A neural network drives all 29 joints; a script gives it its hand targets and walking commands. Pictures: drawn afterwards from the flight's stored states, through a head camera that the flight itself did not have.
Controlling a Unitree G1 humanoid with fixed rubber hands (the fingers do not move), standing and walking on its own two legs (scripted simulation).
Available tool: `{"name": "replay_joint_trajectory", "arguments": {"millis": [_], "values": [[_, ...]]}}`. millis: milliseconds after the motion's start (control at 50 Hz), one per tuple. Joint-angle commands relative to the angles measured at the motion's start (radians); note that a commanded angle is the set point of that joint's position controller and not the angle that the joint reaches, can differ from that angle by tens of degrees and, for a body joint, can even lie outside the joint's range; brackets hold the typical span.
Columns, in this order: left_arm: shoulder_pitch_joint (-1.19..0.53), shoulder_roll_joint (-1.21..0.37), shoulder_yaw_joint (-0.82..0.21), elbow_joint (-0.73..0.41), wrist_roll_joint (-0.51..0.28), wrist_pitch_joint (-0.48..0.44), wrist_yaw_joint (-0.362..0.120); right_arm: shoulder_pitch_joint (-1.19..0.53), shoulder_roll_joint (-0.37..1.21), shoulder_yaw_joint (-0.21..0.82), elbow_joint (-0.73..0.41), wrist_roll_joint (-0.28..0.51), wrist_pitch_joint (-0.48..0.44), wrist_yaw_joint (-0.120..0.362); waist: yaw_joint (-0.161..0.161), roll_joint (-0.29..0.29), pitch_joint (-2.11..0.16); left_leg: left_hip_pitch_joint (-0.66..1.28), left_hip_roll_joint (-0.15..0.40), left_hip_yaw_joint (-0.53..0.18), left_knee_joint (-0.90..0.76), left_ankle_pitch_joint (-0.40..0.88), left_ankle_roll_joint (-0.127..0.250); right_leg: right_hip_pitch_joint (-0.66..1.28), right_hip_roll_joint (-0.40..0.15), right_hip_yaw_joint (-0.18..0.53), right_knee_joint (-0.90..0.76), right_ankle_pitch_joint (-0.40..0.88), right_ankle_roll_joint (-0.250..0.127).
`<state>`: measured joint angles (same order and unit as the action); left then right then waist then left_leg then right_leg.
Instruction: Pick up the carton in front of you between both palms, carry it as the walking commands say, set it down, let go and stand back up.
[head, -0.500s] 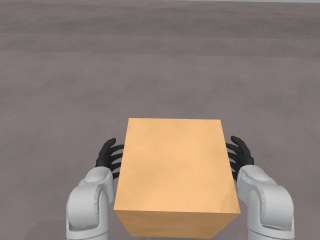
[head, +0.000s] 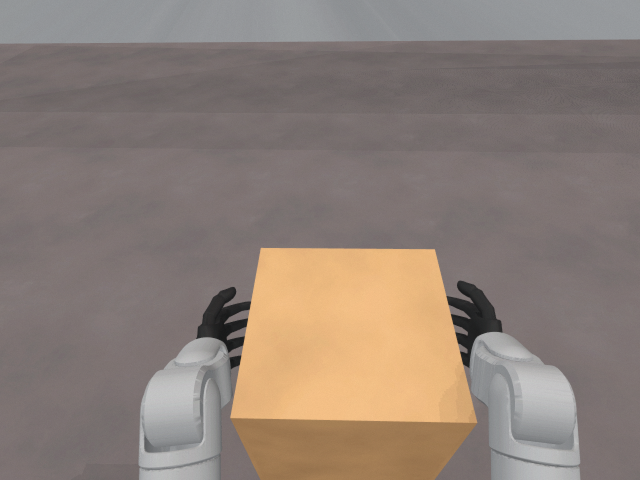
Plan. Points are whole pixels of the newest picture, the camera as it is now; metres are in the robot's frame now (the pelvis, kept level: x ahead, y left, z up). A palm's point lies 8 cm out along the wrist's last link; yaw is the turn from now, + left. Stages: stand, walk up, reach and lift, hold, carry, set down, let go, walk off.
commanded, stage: carry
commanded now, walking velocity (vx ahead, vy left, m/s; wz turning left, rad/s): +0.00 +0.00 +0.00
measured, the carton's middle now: (345, 374) +0.27 +0.00 +0.02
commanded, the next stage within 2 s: hold in 1.18 s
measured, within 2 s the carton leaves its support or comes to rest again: neither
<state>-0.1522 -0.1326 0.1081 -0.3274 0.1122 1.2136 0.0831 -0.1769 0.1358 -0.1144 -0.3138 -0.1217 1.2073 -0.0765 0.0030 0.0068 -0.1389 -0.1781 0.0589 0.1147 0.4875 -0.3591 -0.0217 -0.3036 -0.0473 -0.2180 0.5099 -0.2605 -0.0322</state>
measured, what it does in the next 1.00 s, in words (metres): stands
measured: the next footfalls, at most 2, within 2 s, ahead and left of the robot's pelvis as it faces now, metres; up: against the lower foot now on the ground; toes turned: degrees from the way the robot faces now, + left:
none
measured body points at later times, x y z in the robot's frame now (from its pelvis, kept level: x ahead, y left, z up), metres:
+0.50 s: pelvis +0.00 +0.01 +0.00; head -0.03 +0.01 +0.45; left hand +0.27 +0.16 +0.05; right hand +0.27 -0.14 +0.05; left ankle -0.08 +0.12 -0.74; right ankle +0.00 -0.09 -0.74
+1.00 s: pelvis -0.04 +0.01 +0.00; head -0.05 +0.01 +0.45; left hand +0.26 +0.16 +0.03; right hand +0.27 -0.15 +0.03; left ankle -0.08 +0.12 -0.74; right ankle +0.00 -0.09 -0.74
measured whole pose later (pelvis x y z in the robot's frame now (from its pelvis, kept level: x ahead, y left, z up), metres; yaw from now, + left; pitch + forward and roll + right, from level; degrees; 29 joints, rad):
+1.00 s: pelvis -0.04 +0.01 +0.00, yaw +0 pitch +2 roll +0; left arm -0.21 -0.14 0.17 0.18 0.23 0.70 0.02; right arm -0.22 0.14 -0.19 0.18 -0.24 0.69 -0.01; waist 0.00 0.01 -0.09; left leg -0.22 0.04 0.13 0.51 -0.33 0.01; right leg -0.33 -0.07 -0.20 0.50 -0.20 -0.03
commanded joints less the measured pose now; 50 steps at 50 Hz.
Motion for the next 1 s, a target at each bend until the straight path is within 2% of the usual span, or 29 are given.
{"name": "replay_joint_trajectory", "arguments": {"millis": [0,60,220,380,520,640,740,820,900,980], "values": [[-0.436,-0.873,-0.703,-0.015,-0.386,0.012,-0.258,-0.372,0.874,0.693,0.014,0.381,0.018,0.254,-0.002,0.029,-0.213,0.037,0.114,-0.057,0.010,0.730,0.006,0.168,-0.121,0.103,0.045,0.616,0.019],[-0.488,-0.901,-0.715,-0.041,-0.407,0.003,-0.259,-0.420,0.902,0.700,-0.012,0.396,0.010,0.253,-0.003,0.025,-0.216,0.044,0.114,-0.058,0.014,0.732,0.010,0.168,-0.120,0.104,0.047,0.583,0.021],[-0.425,-0.922,-0.732,-0.011,-0.377,-0.043,-0.262,-0.371,0.921,0.730,0.000,0.377,-0.034,0.257,-0.004,0.013,-0.244,0.050,0.112,-0.063,0.026,0.678,0.021,0.181,-0.124,0.107,0.062,0.534,0.014],[-0.425,-0.884,-0.713,0.040,-0.317,-0.154,-0.263,-0.376,0.885,0.718,0.051,0.330,-0.141,0.262,-0.006,0.006,-0.198,0.015,0.109,-0.072,-0.008,0.514,0.032,0.171,-0.130,0.121,0.027,0.434,0.009],[-0.382,-0.802,-0.633,0.138,-0.237,-0.254,-0.255,-0.333,0.808,0.636,0.153,0.243,-0.243,0.250,-0.004,0.004,-0.167,-0.010,0.104,-0.074,-0.036,0.405,0.036,0.157,-0.132,0.128,-0.009,0.367,0.002],[-0.421,-0.761,-0.535,0.252,-0.161,-0.375,-0.250,-0.359,0.774,0.534,0.271,0.160,-0.362,0.243,-0.004,0.000,-0.138,-0.031,0.100,-0.080,-0.064,0.291,0.043,0.134,-0.131,0.137,-0.045,0.275,0.004],[-0.484,-0.776,-0.447,0.382,-0.102,-0.488,-0.255,-0.422,0.788,0.446,0.401,0.097,-0.473,0.249,-0.003,-0.004,-0.145,-0.044,0.098,-0.085,-0.076,0.231,0.048,0.135,-0.130,0.141,-0.060,0.238,0.005],[-0.536,-0.836,-0.429,0.455,-0.084,-0.563,-0.269,-0.473,0.845,0.427,0.474,0.079,-0.548,0.264,-0.002,-0.004,-0.166,-0.045,0.096,-0.087,-0.076,0.214,0.048,0.141,-0.129,0.143,-0.063,0.232,0.004],[-0.541,-0.881,-0.454,0.459,-0.094,-0.580,-0.278,-0.477,0.890,0.453,0.478,0.088,-0.565,0.273,-0.003,-0.004,-0.196,-0.035,0.094,-0.086,-0.065,0.233,0.048,0.151,-0.131,0.143,-0.057,0.256,0.002],[-0.506,-0.890,-0.508,0.401,-0.128,-0.543,-0.277,-0.442,0.899,0.510,0.420,0.124,-0.527,0.272,-0.004,-0.005,-0.212,-0.030,0.094,-0.084,-0.053,0.258,0.046,0.155,-0.133,0.142,-0.050,0.283,0.001]]}}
